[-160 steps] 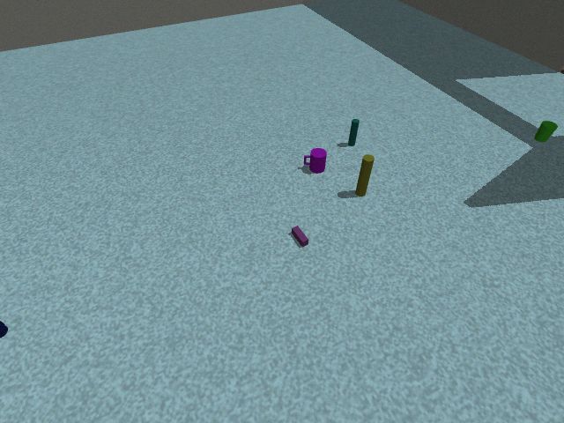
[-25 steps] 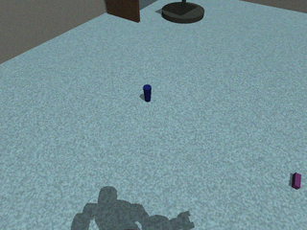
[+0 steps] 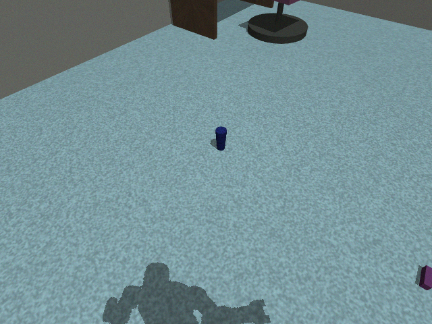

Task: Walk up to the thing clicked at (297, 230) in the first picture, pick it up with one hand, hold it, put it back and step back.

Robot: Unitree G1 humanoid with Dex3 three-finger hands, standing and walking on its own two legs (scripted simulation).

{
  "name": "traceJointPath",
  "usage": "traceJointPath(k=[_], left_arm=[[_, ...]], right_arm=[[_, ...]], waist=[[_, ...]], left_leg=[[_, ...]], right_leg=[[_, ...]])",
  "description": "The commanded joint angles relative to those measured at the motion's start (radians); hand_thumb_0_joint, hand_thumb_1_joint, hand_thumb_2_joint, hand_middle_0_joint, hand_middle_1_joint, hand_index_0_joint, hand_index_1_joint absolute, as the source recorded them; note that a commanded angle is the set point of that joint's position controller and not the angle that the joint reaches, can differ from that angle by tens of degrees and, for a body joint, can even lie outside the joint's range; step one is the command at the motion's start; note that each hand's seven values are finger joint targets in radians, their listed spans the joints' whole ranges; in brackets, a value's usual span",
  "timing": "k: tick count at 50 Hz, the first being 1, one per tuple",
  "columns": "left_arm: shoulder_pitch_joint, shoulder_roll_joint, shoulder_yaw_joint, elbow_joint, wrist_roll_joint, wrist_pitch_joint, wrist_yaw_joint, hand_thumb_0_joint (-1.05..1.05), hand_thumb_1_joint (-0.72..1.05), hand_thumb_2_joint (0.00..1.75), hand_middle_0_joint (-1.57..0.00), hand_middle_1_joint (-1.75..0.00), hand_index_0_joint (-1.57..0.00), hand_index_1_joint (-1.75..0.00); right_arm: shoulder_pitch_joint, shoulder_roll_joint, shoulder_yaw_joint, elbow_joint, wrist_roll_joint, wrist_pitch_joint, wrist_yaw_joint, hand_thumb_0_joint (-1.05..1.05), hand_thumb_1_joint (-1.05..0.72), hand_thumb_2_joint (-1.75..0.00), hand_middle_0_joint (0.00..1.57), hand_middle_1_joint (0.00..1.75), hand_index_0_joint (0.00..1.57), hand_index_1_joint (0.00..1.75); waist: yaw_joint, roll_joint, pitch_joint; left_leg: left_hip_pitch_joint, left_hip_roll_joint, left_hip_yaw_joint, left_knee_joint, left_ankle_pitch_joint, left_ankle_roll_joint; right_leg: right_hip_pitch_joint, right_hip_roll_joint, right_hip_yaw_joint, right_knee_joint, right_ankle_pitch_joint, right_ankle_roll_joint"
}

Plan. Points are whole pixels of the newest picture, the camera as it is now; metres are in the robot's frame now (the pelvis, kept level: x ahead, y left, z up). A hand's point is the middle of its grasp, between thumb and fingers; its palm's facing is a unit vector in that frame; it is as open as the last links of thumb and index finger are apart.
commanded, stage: walk up
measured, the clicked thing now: (426, 277) +0.48 -0.92 -0.75
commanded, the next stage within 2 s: stand in 0.10 s
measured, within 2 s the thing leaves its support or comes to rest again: neither
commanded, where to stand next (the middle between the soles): +0.05 +0.00 m, yaw -4 degrees
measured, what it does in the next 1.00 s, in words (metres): stands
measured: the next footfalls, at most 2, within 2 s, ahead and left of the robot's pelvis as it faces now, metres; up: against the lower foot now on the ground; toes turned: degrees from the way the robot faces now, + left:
none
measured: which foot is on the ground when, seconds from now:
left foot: down 0.00-1.00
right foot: down 0.00-1.00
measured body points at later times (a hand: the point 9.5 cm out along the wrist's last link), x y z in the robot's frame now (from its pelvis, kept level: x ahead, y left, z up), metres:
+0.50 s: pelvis +0.00 -0.01 +0.01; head +0.01 -0.02 +0.46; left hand +0.09 +0.29 -0.12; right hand +0.08 -0.31 -0.12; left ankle +0.03 +0.13 -0.74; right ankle +0.01 -0.13 -0.74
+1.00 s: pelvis +0.01 -0.02 +0.01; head +0.03 -0.02 +0.46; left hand +0.10 +0.28 -0.12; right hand +0.06 -0.32 -0.13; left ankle +0.03 +0.13 -0.74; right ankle +0.01 -0.13 -0.74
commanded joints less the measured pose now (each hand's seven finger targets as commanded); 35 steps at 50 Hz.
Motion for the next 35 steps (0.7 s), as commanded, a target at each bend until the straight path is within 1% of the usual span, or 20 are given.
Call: traceJointPath(k=[1,2,4,5,6,7,8,11,14,16,18,19,23,25,26,27,28,32,33,35], left_arm=[[-0.070,0.213,0.048,-0.052,0.004,-0.029,0.009,0.00,0.90,0.90,-0.20,-0.30,-0.20,-0.30],[-0.072,0.213,0.049,-0.046,0.004,-0.029,0.009,0.00,0.90,0.90,-0.20,-0.30,-0.20,-0.30],[-0.079,0.208,0.051,-0.043,0.003,-0.029,0.009,0.00,0.90,0.90,-0.20,-0.30,-0.20,-0.30],[-0.059,0.195,0.035,-0.016,0.000,-0.028,0.011,0.00,0.90,0.90,-0.20,-0.30,-0.20,-0.30],[-0.055,0.194,0.036,-0.007,-0.001,-0.028,0.013,0.00,0.90,0.90,-0.20,-0.30,-0.20,-0.30],[-0.066,0.193,0.035,-0.005,0.001,-0.027,0.014,0.00,0.90,0.90,-0.20,-0.30,-0.20,-0.30],[-0.060,0.191,0.033,-0.002,0.001,-0.026,0.015,0.00,0.90,0.90,-0.20,-0.30,-0.20,-0.30],[-0.067,0.196,0.030,0.019,0.005,-0.025,0.012,0.00,0.90,0.90,-0.20,-0.30,-0.20,-0.30],[-0.068,0.194,0.030,0.026,0.007,-0.028,0.012,0.00,0.90,0.90,-0.20,-0.30,-0.20,-0.30],[-0.059,0.193,0.029,0.034,0.007,-0.028,0.013,0.00,0.90,0.90,-0.20,-0.30,-0.20,-0.30],[-0.067,0.196,0.029,0.033,0.007,-0.029,0.014,0.00,0.90,0.90,-0.20,-0.30,-0.20,-0.30],[-0.066,0.192,0.028,0.032,0.007,-0.031,0.013,0.00,0.90,0.90,-0.20,-0.30,-0.20,-0.30],[-0.051,0.191,0.030,0.038,0.005,-0.029,0.015,0.00,0.90,0.90,-0.20,-0.30,-0.20,-0.30],[-0.061,0.185,0.029,0.035,0.005,-0.028,0.015,0.00,0.90,0.90,-0.20,-0.30,-0.20,-0.30],[-0.059,0.183,0.028,0.034,0.004,-0.029,0.015,0.00,0.90,0.90,-0.20,-0.30,-0.20,-0.30],[-0.062,0.190,0.031,0.035,0.006,-0.027,0.015,0.00,0.90,0.90,-0.20,-0.30,-0.20,-0.30],[-0.060,0.189,0.030,0.037,0.005,-0.023,0.015,0.00,0.90,0.90,-0.20,-0.30,-0.20,-0.30],[-0.068,0.194,0.030,0.026,0.010,-0.020,0.012,0.00,0.90,0.90,-0.20,-0.30,-0.20,-0.30],[-0.062,0.196,0.031,0.026,0.012,-0.019,0.012,0.00,0.90,0.90,-0.20,-0.30,-0.20,-0.30],[-0.066,0.199,0.031,0.020,0.010,-0.021,0.013,0.00,0.90,0.90,-0.20,-0.30,-0.20,-0.30]], right_arm=[[-0.052,-0.224,-0.049,-0.044,0.004,-0.022,-0.009,0.00,-0.90,-0.90,0.20,0.30,0.20,0.30],[-0.050,-0.220,-0.049,-0.036,0.005,-0.021,-0.009,0.00,-0.90,-0.90,0.20,0.30,0.20,0.30],[-0.042,-0.223,-0.048,-0.026,0.005,-0.021,-0.010,0.00,-0.90,-0.90,0.20,0.30,0.20,0.30],[-0.076,-0.199,-0.043,-0.025,-0.002,-0.026,-0.009,0.00,-0.90,-0.90,0.20,0.30,0.20,0.30],[-0.075,-0.204,-0.044,-0.021,-0.001,-0.028,-0.010,0.00,-0.90,-0.90,0.20,0.30,0.20,0.30],[-0.067,-0.218,-0.047,-0.014,-0.003,-0.026,-0.012,0.00,-0.90,-0.90,0.20,0.30,0.20,0.30],[-0.086,-0.210,-0.049,-0.010,-0.003,-0.022,-0.012,0.00,-0.90,-0.90,0.20,0.30,0.20,0.30],[-0.090,-0.209,-0.048,-0.001,0.004,-0.015,-0.011,0.00,-0.90,-0.90,0.20,0.30,0.20,0.30],[-0.090,-0.208,-0.050,0.005,0.003,-0.016,-0.010,0.00,-0.90,-0.90,0.20,0.30,0.20,0.30],[-0.097,-0.204,-0.050,0.012,0.001,-0.014,-0.008,0.00,-0.90,-0.90,0.20,0.30,0.20,0.30],[-0.085,-0.202,-0.051,0.015,0.001,-0.015,-0.008,0.00,-0.90,-0.90,0.20,0.30,0.20,0.30],[-0.090,-0.201,-0.049,0.016,0.001,-0.017,-0.008,0.00,-0.90,-0.90,0.20,0.30,0.20,0.30],[-0.087,-0.201,-0.048,0.023,0.002,-0.020,-0.011,0.00,-0.90,-0.90,0.20,0.30,0.20,0.30],[-0.081,-0.200,-0.046,0.025,0.001,-0.018,-0.011,0.00,-0.90,-0.90,0.20,0.30,0.20,0.30],[-0.086,-0.202,-0.045,0.028,0.002,-0.018,-0.011,0.00,-0.90,-0.90,0.20,0.30,0.20,0.30],[-0.074,-0.199,-0.045,0.029,0.001,-0.015,-0.011,0.00,-0.90,-0.90,0.20,0.30,0.20,0.30],[-0.080,-0.200,-0.045,0.030,0.001,-0.015,-0.011,0.00,-0.90,-0.90,0.20,0.30,0.20,0.30],[-0.054,-0.198,-0.044,0.035,-0.002,-0.011,-0.007,0.00,-0.90,-0.90,0.20,0.30,0.20,0.30],[-0.058,-0.200,-0.046,0.033,-0.001,-0.010,-0.007,0.00,-0.90,-0.90,0.20,0.30,0.20,0.30],[-0.053,-0.195,-0.045,0.031,-0.002,-0.011,-0.006,0.00,-0.90,-0.90,0.20,0.30,0.20,0.30]], waist=[[-0.013,-0.011,-0.103],[-0.013,-0.013,-0.103],[-0.014,-0.006,-0.121],[-0.008,-0.001,-0.132],[-0.007,0.011,-0.138],[-0.008,0.024,-0.121],[0.001,0.014,-0.114],[-0.015,0.005,-0.073],[-0.014,0.004,-0.096],[-0.009,0.005,-0.082],[-0.015,-0.003,-0.095],[-0.011,0.003,-0.104],[-0.009,0.001,-0.123],[-0.012,-0.005,-0.105],[-0.005,-0.007,-0.107],[-0.013,-0.017,-0.101],[-0.009,-0.016,-0.078],[-0.014,-0.021,-0.049],[-0.014,-0.028,-0.048],[-0.018,-0.025,-0.066]], left_leg=[[-0.018,0.097,-0.075,-0.112,0.139,0.050],[-0.005,0.099,-0.074,-0.118,0.151,0.047],[-0.002,0.106,-0.073,-0.122,0.196,0.049],[0.076,0.125,-0.065,-0.146,0.278,0.035],[0.099,0.134,-0.071,-0.147,0.308,0.033],[0.050,0.137,-0.071,-0.163,0.296,0.034],[0.047,0.131,-0.057,-0.166,0.274,0.032],[0.060,0.128,-0.055,-0.203,0.156,0.023],[0.068,0.131,-0.047,-0.212,0.184,0.022],[0.063,0.129,-0.043,-0.224,0.134,0.019],[0.081,0.131,-0.036,-0.224,0.159,0.018],[0.084,0.135,-0.033,-0.220,0.200,0.019],[0.105,0.142,-0.031,-0.222,0.252,0.018],[0.086,0.139,-0.027,-0.229,0.229,0.017],[0.092,0.140,-0.026,-0.228,0.228,0.017],[0.083,0.139,-0.025,-0.233,0.214,0.016],[0.078,0.135,-0.027,-0.243,0.170,0.011],[0.042,0.123,-0.023,-0.249,0.065,0.012],[0.056,0.123,-0.021,-0.241,0.063,0.014],[0.072,0.127,-0.019,-0.236,0.096,0.013]], right_leg=[[0.084,-0.100,0.115,-0.139,0.012,-0.065],[0.081,-0.105,0.117,-0.146,0.007,-0.066],[0.114,-0.099,0.102,-0.140,0.049,-0.062],[0.092,-0.089,0.126,-0.143,0.113,-0.055],[0.091,-0.081,0.117,-0.144,0.119,-0.049],[0.128,-0.074,0.109,-0.144,0.113,-0.040],[0.136,-0.083,0.120,-0.166,0.113,-0.043],[0.085,-0.078,0.133,-0.200,0.036,-0.043],[0.109,-0.082,0.133,-0.201,0.072,-0.042],[0.100,-0.082,0.142,-0.222,0.018,-0.041],[0.102,-0.086,0.147,-0.223,0.040,-0.044],[0.115,-0.086,0.144,-0.216,0.088,-0.044],[0.136,-0.083,0.137,-0.202,0.157,-0.041],[0.133,-0.079,0.135,-0.208,0.137,-0.039],[0.138,-0.083,0.138,-0.212,0.139,-0.038],[0.131,-0.079,0.137,-0.212,0.121,-0.038],[0.105,-0.077,0.140,-0.225,0.061,-0.040],[0.078,-0.077,0.155,-0.249,-0.064,-0.040],[0.060,-0.078,0.160,-0.258,-0.082,-0.041],[0.062,-0.080,0.164,-0.254,-0.053,-0.042]])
